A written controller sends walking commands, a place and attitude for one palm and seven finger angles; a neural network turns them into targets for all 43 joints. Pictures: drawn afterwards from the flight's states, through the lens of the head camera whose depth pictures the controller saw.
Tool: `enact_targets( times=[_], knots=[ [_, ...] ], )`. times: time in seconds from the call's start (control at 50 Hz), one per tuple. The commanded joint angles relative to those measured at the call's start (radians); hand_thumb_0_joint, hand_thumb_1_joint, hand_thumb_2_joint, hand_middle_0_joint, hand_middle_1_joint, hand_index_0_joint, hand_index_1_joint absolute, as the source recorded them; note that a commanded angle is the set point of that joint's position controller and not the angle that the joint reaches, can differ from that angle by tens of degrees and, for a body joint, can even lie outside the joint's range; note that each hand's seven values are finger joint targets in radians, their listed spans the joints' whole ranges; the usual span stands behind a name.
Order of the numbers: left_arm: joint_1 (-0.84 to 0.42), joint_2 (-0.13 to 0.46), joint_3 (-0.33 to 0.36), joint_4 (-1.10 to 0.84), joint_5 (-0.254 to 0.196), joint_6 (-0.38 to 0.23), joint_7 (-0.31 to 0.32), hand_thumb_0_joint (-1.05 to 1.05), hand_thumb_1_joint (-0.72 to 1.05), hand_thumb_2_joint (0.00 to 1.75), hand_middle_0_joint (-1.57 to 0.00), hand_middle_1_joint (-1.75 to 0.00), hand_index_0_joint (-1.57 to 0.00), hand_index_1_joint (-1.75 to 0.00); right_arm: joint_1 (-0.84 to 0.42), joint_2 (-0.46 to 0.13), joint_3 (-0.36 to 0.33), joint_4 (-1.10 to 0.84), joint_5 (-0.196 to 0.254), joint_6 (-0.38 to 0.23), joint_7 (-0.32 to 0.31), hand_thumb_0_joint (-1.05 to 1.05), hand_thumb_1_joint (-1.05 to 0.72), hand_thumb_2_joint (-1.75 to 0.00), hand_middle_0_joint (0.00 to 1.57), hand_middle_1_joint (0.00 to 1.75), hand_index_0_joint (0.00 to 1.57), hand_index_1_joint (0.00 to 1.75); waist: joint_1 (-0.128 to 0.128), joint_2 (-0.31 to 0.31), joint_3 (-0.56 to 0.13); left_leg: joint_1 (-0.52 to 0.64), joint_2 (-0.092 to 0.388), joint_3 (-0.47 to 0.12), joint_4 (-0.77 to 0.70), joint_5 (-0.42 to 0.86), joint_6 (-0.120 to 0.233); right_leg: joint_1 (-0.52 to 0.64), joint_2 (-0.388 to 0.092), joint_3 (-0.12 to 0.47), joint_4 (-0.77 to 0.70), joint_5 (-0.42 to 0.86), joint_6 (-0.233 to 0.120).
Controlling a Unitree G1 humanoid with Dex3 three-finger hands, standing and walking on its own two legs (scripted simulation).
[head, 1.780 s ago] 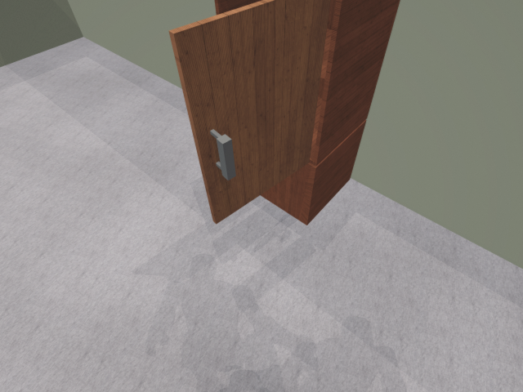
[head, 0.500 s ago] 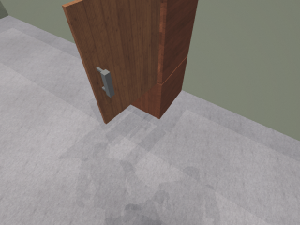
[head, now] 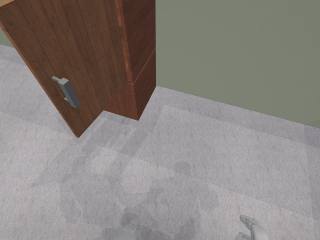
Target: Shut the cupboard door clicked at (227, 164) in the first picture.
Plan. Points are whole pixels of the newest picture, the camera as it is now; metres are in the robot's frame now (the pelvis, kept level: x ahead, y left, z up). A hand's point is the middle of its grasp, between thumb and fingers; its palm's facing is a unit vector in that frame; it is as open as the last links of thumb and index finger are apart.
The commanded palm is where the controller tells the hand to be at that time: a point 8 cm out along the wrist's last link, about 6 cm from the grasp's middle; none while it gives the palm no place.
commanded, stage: walk to a spot facing it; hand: left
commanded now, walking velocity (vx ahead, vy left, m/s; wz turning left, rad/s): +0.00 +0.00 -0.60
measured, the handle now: (65, 91) +0.55 +0.41 -0.06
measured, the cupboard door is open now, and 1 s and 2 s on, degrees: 81 81 81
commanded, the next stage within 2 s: turn to face it in 1.78 s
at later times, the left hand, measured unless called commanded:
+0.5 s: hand (101, 230) +0.15 +0.19 -0.18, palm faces -0.29 -0.93 -0.24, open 7.4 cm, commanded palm none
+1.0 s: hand (172, 175) +0.33 +0.00 -0.17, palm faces -0.59 -0.78 -0.20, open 7.4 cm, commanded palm none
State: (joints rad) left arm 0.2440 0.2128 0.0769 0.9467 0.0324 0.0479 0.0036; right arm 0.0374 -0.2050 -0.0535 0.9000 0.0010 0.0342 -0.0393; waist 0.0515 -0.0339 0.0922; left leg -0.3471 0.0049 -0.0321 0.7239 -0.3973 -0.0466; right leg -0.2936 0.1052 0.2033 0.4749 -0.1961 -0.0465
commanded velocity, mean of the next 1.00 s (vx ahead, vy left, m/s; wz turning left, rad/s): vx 0.24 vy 0.00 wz -0.52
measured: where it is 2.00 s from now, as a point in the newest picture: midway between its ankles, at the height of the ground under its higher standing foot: (228, 197)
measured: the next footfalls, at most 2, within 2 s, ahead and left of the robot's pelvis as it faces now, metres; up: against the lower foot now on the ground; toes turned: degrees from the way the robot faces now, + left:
left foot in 0.06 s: +0.03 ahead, +0.16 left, +0.00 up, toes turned -3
right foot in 0.32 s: +0.02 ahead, -0.14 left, +0.00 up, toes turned -11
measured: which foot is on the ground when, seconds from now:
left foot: up 0.00-0.04, down 0.06-0.30, up 0.32-0.50, down 0.52-0.84, up 0.86-1.00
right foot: down 0.00-0.04, up 0.06-0.30, down 0.32-0.52, up 0.54-0.84, down 0.86-1.00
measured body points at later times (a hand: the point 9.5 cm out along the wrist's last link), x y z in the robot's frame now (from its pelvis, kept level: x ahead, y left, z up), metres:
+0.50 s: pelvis +0.01 +0.01 -0.01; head +0.06 +0.00 +0.43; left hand +0.16 +0.24 -0.16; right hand +0.00 -0.29 -0.14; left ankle +0.04 +0.12 -0.73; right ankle -0.02 -0.13 -0.74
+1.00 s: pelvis +0.12 -0.09 -0.01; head +0.16 -0.11 +0.43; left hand +0.36 +0.04 -0.15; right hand -0.03 -0.29 -0.16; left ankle +0.18 +0.05 -0.68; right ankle +0.07 -0.19 -0.74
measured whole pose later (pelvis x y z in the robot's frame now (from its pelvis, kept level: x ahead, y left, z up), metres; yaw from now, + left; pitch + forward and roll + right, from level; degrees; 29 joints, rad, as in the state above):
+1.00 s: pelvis +0.12 -0.09 -0.01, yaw -33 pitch +0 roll -1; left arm 0.11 0.21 0.06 0.92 0.03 -0.02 -0.02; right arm 0.30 -0.21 -0.04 1.01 -0.03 0.01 0.00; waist -0.07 0.01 0.10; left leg -0.46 0.15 0.07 1.05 -0.42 -0.06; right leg -0.30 0.01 -0.05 0.56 -0.27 -0.03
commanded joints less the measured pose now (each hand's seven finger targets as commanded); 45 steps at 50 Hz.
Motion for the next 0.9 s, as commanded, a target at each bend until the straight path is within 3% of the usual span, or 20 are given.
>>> enact_targets(
  times=[0.0, 0.02, 0.04, 0.12, 0.2, 0.24, 0.28, 0.3, 0.34, 0.46, 0.5, 0.52, 0.54, 0.62, 0.72, 0.78, 0.8, 0.82, 0.84, 0.88],
  knots=[
    [-0.045, 0.142, 0.038, -0.107, -0.019, -0.012, 0.007, 0.00, 0.90, 0.90, -0.20, -0.30, -0.20, -0.30, 0.180, -0.173, -0.039, -0.029, -0.005, -0.035, -0.019, 0.00, -0.90, -0.90, 0.20, 0.30, 0.20, 0.30, -0.091, 0.080, -0.165, 0.369, 0.170, -0.160, -0.408, 0.108, 0.063, -0.210, -0.093, 0.145, 0.070, -0.001, 0.003],
    [-0.051, 0.106, 0.028, -0.139, -0.026, -0.012, -0.010, 0.00, 0.90, 0.90, -0.20, -0.30, -0.20, -0.30, 0.188, -0.272, -0.055, -0.048, -0.026, -0.038, -0.021, 0.00, -0.90, -0.90, 0.20, 0.30, 0.20, 0.30, -0.093, 0.356, -0.130, 0.368, 0.441, -0.416, -0.502, 0.154, 0.187, -0.345, 0.007, -0.060, 0.323, -0.372, 0.065],
    [-0.103, 0.153, 0.041, -0.170, -0.013, -0.020, -0.022, 0.00, 0.90, 0.90, -0.20, -0.30, -0.20, -0.30, 0.177, -0.288, -0.052, -0.066, -0.032, -0.035, -0.028, 0.00, -0.90, -0.90, 0.20, 0.30, 0.20, 0.30, -0.093, 0.249, -0.086, 0.187, 0.531, -0.436, -0.499, 0.214, 0.276, -0.307, -0.065, -0.123, 0.533, -0.409, 0.092],
    [-0.092, 0.120, 0.036, -0.142, -0.011, -0.002, -0.043, 0.00, 0.90, 0.90, -0.20, -0.30, -0.20, -0.30, 0.086, -0.201, -0.027, -0.091, -0.044, -0.041, -0.017, 0.00, -0.90, -0.90, 0.20, 0.30, 0.20, 0.30, -0.032, 0.265, -0.088, 0.154, 0.301, -0.063, -0.355, 0.592, 0.182, -0.236, -0.111, -0.192, 0.593, -0.308, 0.104],
    [-0.107, 0.109, 0.019, -0.149, -0.014, -0.015, -0.049, 0.00, 0.90, 0.90, -0.20, -0.30, -0.20, -0.30, 0.175, -0.245, -0.045, -0.069, -0.039, -0.031, -0.008, 0.00, -0.90, -0.90, 0.20, 0.30, 0.20, 0.30, -0.068, 0.246, -0.140, 0.204, 0.281, 0.023, -0.230, 0.692, 0.130, -0.047, -0.068, -0.304, 0.253, -0.229, 0.080],
    [-0.031, 0.137, 0.028, -0.125, -0.018, -0.019, -0.047, 0.00, 0.90, 0.90, -0.20, -0.30, -0.20, -0.30, 0.154, -0.255, -0.050, -0.076, -0.029, -0.025, -0.001, 0.00, -0.90, -0.90, 0.20, 0.30, 0.20, 0.30, -0.022, 0.192, -0.133, 0.089, 0.257, 0.057, -0.127, 0.545, 0.079, 0.141, -0.075, -0.300, 0.054, -0.027, 0.057],
    [0.084, 0.327, 0.063, -0.094, -0.004, -0.031, -0.021, 0.00, 0.90, 0.90, -0.20, -0.30, -0.20, -0.30, 0.104, -0.132, -0.023, -0.142, -0.009, -0.022, 0.009, 0.00, -0.90, -0.90, 0.20, 0.30, 0.20, 0.30, 0.037, -0.310, -0.177, -0.258, 0.046, 0.176, 0.278, -0.259, -0.030, 0.353, -0.480, 0.260, -0.132, 0.431, -0.128],
    [0.118, 0.346, 0.061, -0.091, -0.013, -0.027, -0.010, 0.00, 0.90, 0.90, -0.20, -0.30, -0.20, -0.30, 0.094, -0.167, -0.015, -0.152, -0.011, -0.014, 0.007, 0.00, -0.90, -0.90, 0.20, 0.30, 0.20, 0.30, 0.068, -0.204, -0.174, -0.252, 0.074, 0.055, 0.376, -0.273, -0.011, 0.288, -0.516, 0.275, -0.133, 0.291, -0.204],
    [-0.014, 0.285, 0.058, -0.121, -0.003, -0.023, 0.002, 0.00, 0.90, 0.90, -0.20, -0.30, -0.20, -0.30, 0.084, -0.164, -0.022, -0.133, -0.013, -0.024, 0.012, 0.00, -0.90, -0.90, 0.20, 0.30, 0.20, 0.30, 0.010, -0.270, -0.130, -0.276, 0.094, 0.033, 0.389, -0.190, -0.014, 0.199, -0.394, 0.235, -0.131, -0.002, -0.195],
    [-0.166, 0.226, 0.034, -0.137, -0.008, -0.030, -0.024, 0.00, 0.90, 0.90, -0.20, -0.30, -0.20, -0.30, 0.349, -0.133, -0.016, -0.020, -0.022, -0.052, 0.026, 0.00, -0.90, -0.90, 0.20, 0.30, 0.20, 0.30, -0.147, -0.036, -0.084, 0.335, 0.027, 0.160, -0.224, 0.044, -0.010, -0.281, -0.208, 0.074, -0.039, -0.437, -0.075],
    [-0.242, 0.111, 0.006, -0.213, -0.016, -0.031, -0.039, 0.00, 0.90, 0.90, -0.20, -0.30, -0.20, -0.30, 0.515, -0.303, -0.048, 0.007, -0.050, -0.076, 0.004, 0.00, -0.90, -0.90, 0.20, 0.30, 0.20, 0.30, -0.208, 0.415, -0.050, 0.393, 0.514, -0.494, -0.586, -0.373, 0.168, -0.555, -0.052, -0.189, 0.521, -0.460, 0.042],
    [-0.302, 0.143, 0.018, -0.233, -0.008, -0.044, -0.054, 0.00, 0.90, 0.90, -0.20, -0.30, -0.20, -0.30, 0.489, -0.319, -0.044, 0.002, -0.049, -0.086, 0.003, 0.00, -0.90, -0.90, 0.20, 0.30, 0.20, 0.30, -0.187, 0.193, -0.023, 0.325, 0.578, -0.557, -0.613, -0.307, 0.254, -0.559, -0.142, -0.115, 0.642, -0.363, 0.036],
    [-0.297, 0.134, 0.023, -0.213, -0.001, -0.051, -0.061, 0.00, 0.90, 0.90, -0.20, -0.30, -0.20, -0.30, 0.440, -0.292, -0.039, -0.013, -0.049, -0.091, 0.010, 0.00, -0.90, -0.90, 0.20, 0.30, 0.20, 0.30, -0.150, 0.084, -0.002, 0.250, 0.522, -0.450, -0.591, -0.239, 0.239, -0.525, -0.162, -0.137, 0.715, -0.294, 0.038],
    [-0.237, 0.063, 0.001, -0.159, -0.002, -0.033, -0.091, 0.00, 0.90, 0.90, -0.20, -0.30, -0.20, -0.30, 0.358, -0.193, -0.006, 0.004, -0.042, -0.103, 0.009, 0.00, -0.90, -0.90, 0.20, 0.30, 0.20, 0.30, -0.086, 0.232, -0.016, 0.264, 0.324, 0.048, -0.507, 0.186, 0.130, -0.415, -0.193, -0.244, 0.585, -0.107, 0.065],
    [-0.303, 0.045, -0.013, -0.161, -0.007, -0.039, -0.087, 0.00, 0.90, 0.90, -0.20, -0.30, -0.20, -0.30, 0.436, -0.197, -0.013, 0.047, -0.046, -0.097, 0.017, 0.00, -0.90, -0.90, 0.20, 0.30, 0.20, 0.30, -0.122, 0.199, -0.057, 0.270, 0.347, 0.191, -0.449, 0.364, 0.115, -0.193, -0.142, -0.346, 0.274, -0.112, 0.038],
    [-0.143, 0.086, 0.005, -0.107, -0.004, -0.051, -0.077, 0.00, 0.90, 0.90, -0.20, -0.30, -0.20, -0.30, 0.395, -0.206, -0.011, 0.046, -0.038, -0.088, 0.020, 0.00, -0.90, -0.90, 0.20, 0.30, 0.20, 0.30, -0.026, 0.172, -0.107, 0.176, 0.319, 0.264, -0.190, 0.520, 0.076, 0.140, -0.081, -0.387, 0.097, -0.099, -0.004],
    [0.036, 0.161, 0.024, -0.051, -0.001, -0.064, -0.064, 0.00, 0.90, 0.90, -0.20, -0.30, -0.20, -0.30, 0.356, -0.177, -0.005, 0.027, -0.024, -0.091, 0.031, 0.00, -0.90, -0.90, 0.20, 0.30, 0.20, 0.30, 0.059, 0.044, -0.183, -0.038, 0.263, 0.322, 0.057, 0.490, 0.037, 0.456, -0.150, -0.266, 0.038, -0.119, -0.060],
    [0.223, 0.302, 0.067, -0.006, -0.003, -0.072, -0.042, 0.00, 0.90, 0.90, -0.20, -0.30, -0.20, -0.30, 0.287, -0.094, 0.011, -0.035, -0.001, -0.094, 0.036, 0.00, -0.90, -0.90, 0.20, 0.30, 0.20, 0.30, 0.131, -0.265, -0.280, -0.369, 0.101, 0.329, 0.418, -0.155, -0.017, 0.677, -0.479, 0.229, -0.091, -0.082, -0.185],
    [0.226, 0.332, 0.068, 0.004, -0.030, -0.065, -0.028, 0.00, 0.90, 0.90, -0.20, -0.30, -0.20, -0.30, 0.184, -0.127, -0.001, -0.068, -0.007, -0.087, 0.030, 0.00, -0.90, -0.90, 0.20, 0.30, 0.20, 0.30, 0.135, -0.165, -0.191, -0.462, 0.118, 0.122, 0.574, -0.246, -0.008, 0.527, -0.564, 0.374, -0.211, -0.067, -0.246],
    [0.019, 0.234, 0.042, -0.055, -0.018, -0.070, -0.012, 0.00, 0.90, 0.90, -0.20, -0.30, -0.20, -0.30, 0.199, -0.127, -0.014, -0.045, -0.019, -0.081, 0.031, 0.00, -0.90, -0.90, 0.20, 0.30, 0.20, 0.30, 0.015, -0.175, -0.089, -0.412, 0.183, 0.039, 0.543, -0.076, -0.013, 0.248, -0.470, 0.233, -0.250, -0.247, -0.204]
  ],
)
